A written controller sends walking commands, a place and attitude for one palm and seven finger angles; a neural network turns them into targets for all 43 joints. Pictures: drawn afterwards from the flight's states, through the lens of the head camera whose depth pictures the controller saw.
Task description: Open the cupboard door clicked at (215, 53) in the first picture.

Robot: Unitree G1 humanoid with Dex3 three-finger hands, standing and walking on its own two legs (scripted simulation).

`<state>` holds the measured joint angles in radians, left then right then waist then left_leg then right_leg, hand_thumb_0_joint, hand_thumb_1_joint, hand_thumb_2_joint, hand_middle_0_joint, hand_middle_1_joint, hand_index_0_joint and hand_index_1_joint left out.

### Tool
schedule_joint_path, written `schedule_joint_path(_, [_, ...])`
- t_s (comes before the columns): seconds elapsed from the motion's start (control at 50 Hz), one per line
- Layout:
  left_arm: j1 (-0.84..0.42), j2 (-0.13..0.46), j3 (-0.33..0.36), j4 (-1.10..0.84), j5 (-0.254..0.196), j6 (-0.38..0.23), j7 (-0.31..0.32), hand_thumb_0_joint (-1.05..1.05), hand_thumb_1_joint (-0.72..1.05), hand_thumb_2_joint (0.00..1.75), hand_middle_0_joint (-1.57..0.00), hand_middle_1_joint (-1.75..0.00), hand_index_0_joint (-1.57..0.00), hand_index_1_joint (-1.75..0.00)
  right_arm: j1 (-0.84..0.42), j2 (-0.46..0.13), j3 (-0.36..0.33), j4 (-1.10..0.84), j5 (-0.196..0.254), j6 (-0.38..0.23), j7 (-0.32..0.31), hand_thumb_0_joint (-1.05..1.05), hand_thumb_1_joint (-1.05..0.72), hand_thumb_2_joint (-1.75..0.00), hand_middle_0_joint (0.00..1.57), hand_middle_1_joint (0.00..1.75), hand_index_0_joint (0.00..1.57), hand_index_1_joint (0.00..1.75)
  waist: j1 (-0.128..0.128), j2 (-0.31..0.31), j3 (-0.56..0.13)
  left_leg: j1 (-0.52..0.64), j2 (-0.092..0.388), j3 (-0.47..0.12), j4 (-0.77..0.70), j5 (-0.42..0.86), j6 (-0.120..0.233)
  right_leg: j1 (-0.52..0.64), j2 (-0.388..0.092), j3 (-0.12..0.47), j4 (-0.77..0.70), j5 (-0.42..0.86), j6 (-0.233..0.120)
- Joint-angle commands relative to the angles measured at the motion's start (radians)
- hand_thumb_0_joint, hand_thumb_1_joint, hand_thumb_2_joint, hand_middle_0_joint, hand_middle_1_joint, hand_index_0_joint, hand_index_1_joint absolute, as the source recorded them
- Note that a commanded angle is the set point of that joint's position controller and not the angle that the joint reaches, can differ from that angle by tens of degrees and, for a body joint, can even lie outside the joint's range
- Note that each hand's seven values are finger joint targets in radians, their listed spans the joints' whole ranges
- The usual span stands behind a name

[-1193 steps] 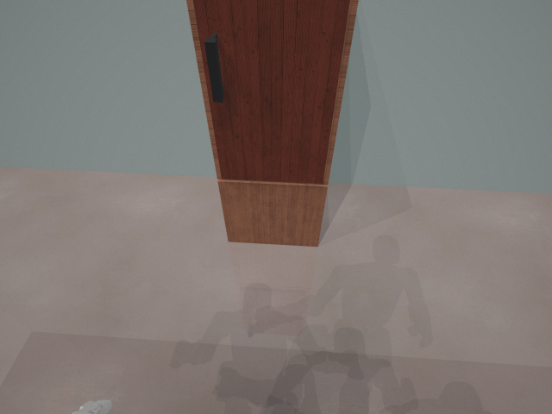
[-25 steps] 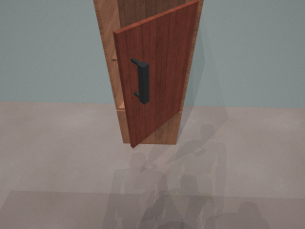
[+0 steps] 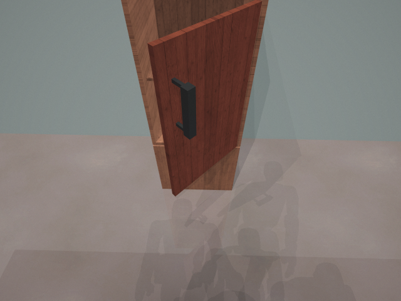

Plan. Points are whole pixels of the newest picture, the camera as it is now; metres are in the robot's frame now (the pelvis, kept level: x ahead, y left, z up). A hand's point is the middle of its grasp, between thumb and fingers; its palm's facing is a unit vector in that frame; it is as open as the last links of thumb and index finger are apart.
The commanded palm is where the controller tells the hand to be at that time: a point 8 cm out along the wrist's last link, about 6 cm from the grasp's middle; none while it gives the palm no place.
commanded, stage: walk to a spot facing it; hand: left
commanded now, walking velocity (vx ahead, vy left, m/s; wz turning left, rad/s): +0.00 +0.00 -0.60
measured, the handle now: (183, 109) +0.54 +0.08 +0.07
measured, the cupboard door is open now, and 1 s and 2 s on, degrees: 46 46 46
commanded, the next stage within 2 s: none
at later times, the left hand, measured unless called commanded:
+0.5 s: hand out of the picture +0.07 +0.19 -0.16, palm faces -0.18 -0.95 -0.26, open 7.4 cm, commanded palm none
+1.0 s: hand out of the picture +0.13 +0.15 -0.18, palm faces -0.43 -0.88 -0.19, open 7.4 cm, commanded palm none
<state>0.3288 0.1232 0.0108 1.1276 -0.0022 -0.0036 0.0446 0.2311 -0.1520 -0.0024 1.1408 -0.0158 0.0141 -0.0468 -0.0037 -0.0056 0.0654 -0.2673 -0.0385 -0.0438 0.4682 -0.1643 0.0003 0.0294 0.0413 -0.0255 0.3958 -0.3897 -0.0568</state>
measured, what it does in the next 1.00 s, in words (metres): steps on the spot, turning right: right foot, then left foot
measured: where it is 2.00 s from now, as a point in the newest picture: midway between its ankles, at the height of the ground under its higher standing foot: outside the picture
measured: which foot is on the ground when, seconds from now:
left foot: down 0.00-0.54, up 0.56-0.90, down 0.92-1.00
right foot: down 0.00-0.30, up 0.32-0.52, down 0.54-0.90, up 0.92-1.00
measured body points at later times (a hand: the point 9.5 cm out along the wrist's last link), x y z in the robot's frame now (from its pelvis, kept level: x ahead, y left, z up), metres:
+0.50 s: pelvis -0.03 +0.00 +0.00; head +0.01 -0.03 +0.44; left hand +0.08 +0.24 -0.14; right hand -0.04 -0.25 -0.17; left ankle +0.06 +0.12 -0.74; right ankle -0.09 -0.09 -0.71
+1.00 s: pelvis -0.02 +0.00 +0.00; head +0.03 +0.00 +0.44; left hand +0.15 +0.19 -0.16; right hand -0.05 -0.26 -0.13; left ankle +0.03 +0.11 -0.74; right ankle -0.10 -0.09 -0.68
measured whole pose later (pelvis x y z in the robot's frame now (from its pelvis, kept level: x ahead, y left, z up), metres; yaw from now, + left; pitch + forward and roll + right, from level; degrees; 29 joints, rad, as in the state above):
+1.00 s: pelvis -0.02 +0.00 +0.00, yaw -30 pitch +1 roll -1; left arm 0.19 0.22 0.09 0.94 0.02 0.06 -0.01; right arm 0.14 -0.18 -0.03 0.88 -0.03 0.00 -0.04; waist 0.03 -0.04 0.10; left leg -0.29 0.05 0.06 0.59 -0.32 0.01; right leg -0.44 0.06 0.06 0.99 -0.51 0.03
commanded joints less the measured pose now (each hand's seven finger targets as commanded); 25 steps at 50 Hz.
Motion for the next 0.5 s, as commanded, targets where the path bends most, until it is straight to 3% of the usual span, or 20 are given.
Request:
schedule_joint_path(0.0, [0.115, 0.104, 0.023, -0.013, 0.005, 0.005, 0.012, 0.00, 0.90, 0.90, -0.20, -0.30, -0.20, -0.30, 0.061, -0.084, -0.015, -0.022, 0.000, -0.003, -0.012, 0.00, -0.90, -0.90, 0.20, 0.30, 0.20, 0.30, 0.000, -0.014, 0.033, 0.105, 0.106, -0.045, 0.004, 0.204, 0.052, -0.164, -0.137, 0.092, -0.071, 0.422, 0.031])
schedule_joint_path(0.12, [0.081, 0.150, 0.065, -0.063, 0.016, 0.031, 0.004, 0.00, 0.90, 0.90, -0.20, -0.30, -0.20, -0.30, 0.040, -0.111, -0.047, -0.075, 0.000, 0.015, -0.023, 0.00, -0.90, -0.90, 0.20, 0.30, 0.20, 0.30, 0.002, -0.071, 0.020, 0.007, 0.122, 0.043, 0.119, 0.123, 0.027, -0.152, -0.158, 0.181, 0.007, 0.586, -0.005])
schedule_joint_path(0.16, [0.067, 0.159, 0.072, -0.080, 0.017, 0.035, 0.000, 0.00, 0.90, 0.90, -0.20, -0.30, -0.20, -0.30, 0.027, -0.108, -0.055, -0.098, -0.003, 0.017, -0.022, 0.00, -0.90, -0.90, 0.20, 0.30, 0.20, 0.30, 0.000, -0.073, 0.033, -0.012, 0.119, 0.065, 0.149, 0.071, 0.014, -0.175, -0.173, 0.221, 0.024, 0.599, -0.033])
schedule_joint_path(0.22, [0.038, 0.165, 0.080, -0.106, 0.019, 0.038, -0.006, 0.00, 0.90, 0.90, -0.20, -0.30, -0.20, -0.30, 0.036, -0.118, -0.061, -0.121, -0.003, 0.013, -0.023, 0.00, -0.90, -0.90, 0.20, 0.30, 0.20, 0.30, -0.010, -0.014, 0.016, 0.035, 0.142, 0.054, 0.126, 0.100, 0.014, -0.229, -0.148, 0.235, 0.069, 0.556, -0.041])
schedule_joint_path(0.24, [0.027, 0.164, 0.081, -0.117, 0.018, 0.041, -0.008, 0.00, 0.90, 0.90, -0.20, -0.30, -0.20, -0.30, 0.053, -0.131, -0.066, -0.124, -0.005, 0.010, -0.026, 0.00, -0.90, -0.90, 0.20, 0.30, 0.20, 0.30, -0.019, 0.049, 0.013, 0.073, 0.180, 0.011, 0.081, 0.147, 0.033, -0.271, -0.112, 0.212, 0.103, 0.489, -0.028])
schedule_joint_path(0.26, [0.018, 0.154, 0.082, -0.129, 0.016, 0.042, -0.012, 0.00, 0.90, 0.90, -0.20, -0.30, -0.20, -0.30, 0.071, -0.158, -0.071, -0.127, -0.009, 0.008, -0.028, 0.00, -0.90, -0.90, 0.20, 0.30, 0.20, 0.30, -0.021, 0.119, 0.007, 0.113, 0.244, -0.069, 0.022, 0.168, 0.071, -0.330, -0.058, 0.174, 0.164, 0.355, -0.008])
schedule_joint_path(0.28, [0.015, 0.143, 0.083, -0.139, 0.014, 0.046, -0.018, 0.00, 0.90, 0.90, -0.20, -0.30, -0.20, -0.30, 0.090, -0.190, -0.079, -0.130, -0.012, 0.007, -0.029, 0.00, -0.90, -0.90, 0.20, 0.30, 0.20, 0.30, -0.022, 0.218, -0.004, 0.127, 0.331, -0.179, -0.073, 0.107, 0.125, -0.384, -0.002, 0.114, 0.280, 0.135, 0.010])
schedule_joint_path(0.3, [-0.004, 0.135, 0.084, -0.154, 0.015, 0.050, -0.025, 0.00, 0.90, 0.90, -0.20, -0.30, -0.20, -0.30, 0.107, -0.207, -0.084, -0.137, -0.017, 0.002, -0.027, 0.00, -0.90, -0.90, 0.20, 0.30, 0.20, 0.30, -0.025, 0.271, -0.021, 0.123, 0.425, -0.272, -0.177, 0.051, 0.185, -0.431, 0.020, 0.061, 0.470, -0.158, 0.023])
schedule_joint_path(0.32, [-0.029, 0.132, 0.084, -0.170, 0.019, 0.051, -0.033, 0.00, 0.90, 0.90, -0.20, -0.30, -0.20, -0.30, 0.103, -0.211, -0.083, -0.152, -0.015, -0.003, -0.026, 0.00, -0.90, -0.90, 0.20, 0.30, 0.20, 0.30, -0.021, 0.213, -0.046, 0.097, 0.464, -0.287, -0.211, -0.041, 0.215, -0.430, -0.017, 0.067, 0.595, -0.231, 0.025])
schedule_joint_path(0.36, [-0.064, 0.118, 0.086, -0.192, 0.022, 0.049, -0.051, 0.00, 0.90, 0.90, -0.20, -0.30, -0.20, -0.30, 0.042, -0.223, -0.085, -0.187, -0.023, -0.009, -0.019, 0.00, -0.90, -0.90, 0.20, 0.30, 0.20, 0.30, -0.001, 0.132, -0.057, 0.030, 0.457, -0.206, -0.218, -0.085, 0.201, -0.427, -0.067, 0.067, 0.623, -0.189, 0.029])
schedule_joint_path(0.38, [-0.066, 0.109, 0.087, -0.198, 0.022, 0.049, -0.057, 0.00, 0.90, 0.90, -0.20, -0.30, -0.20, -0.30, 0.015, -0.224, -0.085, -0.195, -0.025, -0.010, -0.016, 0.00, -0.90, -0.90, 0.20, 0.30, 0.20, 0.30, 0.008, 0.129, -0.068, 0.013, 0.436, -0.146, -0.208, -0.068, 0.179, -0.402, -0.075, 0.054, 0.576, -0.166, 0.031])
schedule_joint_path(0.44, [-0.015, 0.112, 0.088, -0.197, 0.020, 0.050, -0.063, 0.00, 0.90, 0.90, -0.20, -0.30, -0.20, -0.30, -0.029, -0.240, -0.094, -0.213, -0.026, -0.003, -0.008, 0.00, -0.90, -0.90, 0.20, 0.30, 0.20, 0.30, 0.033, 0.147, -0.094, -0.044, 0.381, -0.003, -0.148, -0.086, 0.121, -0.275, -0.053, -0.022, 0.367, -0.088, 0.035])
schedule_joint_path(0.46, [0.014, 0.124, 0.092, -0.190, 0.021, 0.048, -0.063, 0.00, 0.90, 0.90, -0.20, -0.30, -0.20, -0.30, -0.039, -0.239, -0.096, -0.220, -0.022, 0.001, -0.005, 0.00, -0.90, -0.90, 0.20, 0.30, 0.20, 0.30, 0.048, 0.122, -0.087, -0.079, 0.358, 0.040, -0.093, -0.105, 0.095, -0.216, -0.047, -0.037, 0.258, -0.009, 0.037])
schedule_joint_path(0.48, [0.052, 0.153, 0.098, -0.181, 0.024, 0.045, -0.061, 0.00, 0.90, 0.90, -0.20, -0.30, -0.20, -0.30, -0.057, -0.228, -0.096, -0.232, -0.015, 0.008, 0.000, 0.00, -0.90, -0.90, 0.20, 0.30, 0.20, 0.30, 0.068, 0.064, -0.066, -0.151, 0.305, 0.102, -0.003, -0.163, 0.054, -0.149, -0.047, -0.042, 0.123, 0.080, 0.037])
